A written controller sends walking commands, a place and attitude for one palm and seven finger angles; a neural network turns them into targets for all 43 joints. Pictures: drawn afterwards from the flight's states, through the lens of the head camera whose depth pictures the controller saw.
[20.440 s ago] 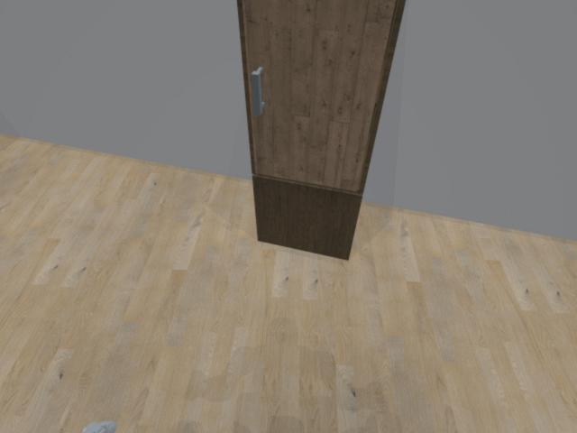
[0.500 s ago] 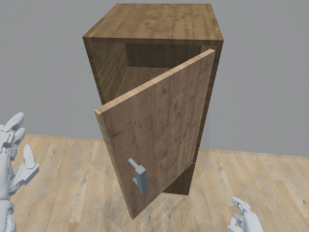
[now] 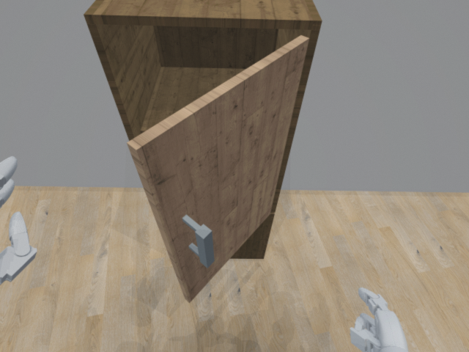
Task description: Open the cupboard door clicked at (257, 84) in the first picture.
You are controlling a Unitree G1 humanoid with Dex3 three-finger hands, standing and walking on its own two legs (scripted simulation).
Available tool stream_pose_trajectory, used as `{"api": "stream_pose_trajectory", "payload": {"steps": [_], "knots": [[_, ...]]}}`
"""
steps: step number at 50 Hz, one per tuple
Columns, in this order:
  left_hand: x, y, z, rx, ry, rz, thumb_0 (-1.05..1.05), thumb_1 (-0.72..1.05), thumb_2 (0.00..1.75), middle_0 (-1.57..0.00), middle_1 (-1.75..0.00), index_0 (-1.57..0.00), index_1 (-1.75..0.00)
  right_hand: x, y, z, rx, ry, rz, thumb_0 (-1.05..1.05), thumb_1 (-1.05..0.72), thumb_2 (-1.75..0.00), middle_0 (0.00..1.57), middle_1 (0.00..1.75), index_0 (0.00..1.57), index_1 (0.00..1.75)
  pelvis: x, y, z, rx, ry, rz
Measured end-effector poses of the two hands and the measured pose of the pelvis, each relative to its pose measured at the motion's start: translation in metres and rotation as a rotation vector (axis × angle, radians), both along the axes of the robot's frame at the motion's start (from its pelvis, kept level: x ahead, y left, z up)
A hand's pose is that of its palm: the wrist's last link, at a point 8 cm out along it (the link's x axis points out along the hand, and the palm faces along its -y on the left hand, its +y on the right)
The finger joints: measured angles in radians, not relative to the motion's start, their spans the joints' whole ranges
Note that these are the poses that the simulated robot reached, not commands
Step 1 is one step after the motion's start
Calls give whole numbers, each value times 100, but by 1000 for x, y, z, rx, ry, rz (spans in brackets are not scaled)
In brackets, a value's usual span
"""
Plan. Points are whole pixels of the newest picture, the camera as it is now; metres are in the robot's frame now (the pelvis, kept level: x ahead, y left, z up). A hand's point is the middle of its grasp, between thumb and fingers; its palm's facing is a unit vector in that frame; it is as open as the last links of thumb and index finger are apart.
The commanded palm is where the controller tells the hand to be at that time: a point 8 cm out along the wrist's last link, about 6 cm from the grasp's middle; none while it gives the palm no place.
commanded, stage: step back with the hand held close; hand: left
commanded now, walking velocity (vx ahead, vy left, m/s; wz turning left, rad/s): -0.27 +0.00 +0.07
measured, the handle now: (198, 241) +0.31 +0.09 -0.01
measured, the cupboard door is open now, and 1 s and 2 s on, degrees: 50 50 50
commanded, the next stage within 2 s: stop stepping back and stand still in 0.64 s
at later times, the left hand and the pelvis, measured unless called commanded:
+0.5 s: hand out of the picture +0.09 +0.29 +0.15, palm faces +0.47 -0.78 -0.42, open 7.5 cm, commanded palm +0.03 +0.33 +0.17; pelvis -0.09 +0.02 -0.02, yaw +4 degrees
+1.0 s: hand out of the picture -0.01 +0.26 +0.17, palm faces +0.38 -0.79 -0.48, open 7.4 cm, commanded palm -0.05 +0.30 +0.17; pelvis -0.20 +0.01 -0.02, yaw -3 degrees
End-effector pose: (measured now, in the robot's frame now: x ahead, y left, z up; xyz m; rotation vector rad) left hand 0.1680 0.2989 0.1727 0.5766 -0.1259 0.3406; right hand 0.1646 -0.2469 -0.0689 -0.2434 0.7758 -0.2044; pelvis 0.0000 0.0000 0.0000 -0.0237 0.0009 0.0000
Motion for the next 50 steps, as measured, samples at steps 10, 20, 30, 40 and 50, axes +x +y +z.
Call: {"api": "stream_pose_trajectory", "payload": {"steps": [10,20,30,40,50], "knots": [[-54,19,5,46,-87,24,2,89,90,-21,-30,-21,-30,-34,27,-2,-7,-46,60,1,-91,-90,20,30,20,30,-39,15,-10,-8,-19,39],[-116,21,-1,1,-122,116,2,89,90,-21,-30,-21,-30,-61,47,-20,37,-14,164,1,-91,-90,21,30,20,30,-80,11,-13,-25,-3,80],[-127,40,5,18,-191,35,2,88,90,-21,-30,-21,-30,-102,51,-3,-30,-47,118,2,-91,-90,21,30,20,30,-119,26,-11,-51,-16,62],[-170,21,10,-37,-176,-29,2,89,90,-21,-30,-21,-30,-155,52,5,8,-59,123,1,-90,-90,21,30,20,30,-167,19,-4,-57,79,8],[-218,2,17,50,-202,-84,2,88,90,-21,-30,-21,-30,-237,27,-27,30,27,37,1,-91,-90,21,30,21,30,-202,9,-20,13,31,-56]]}}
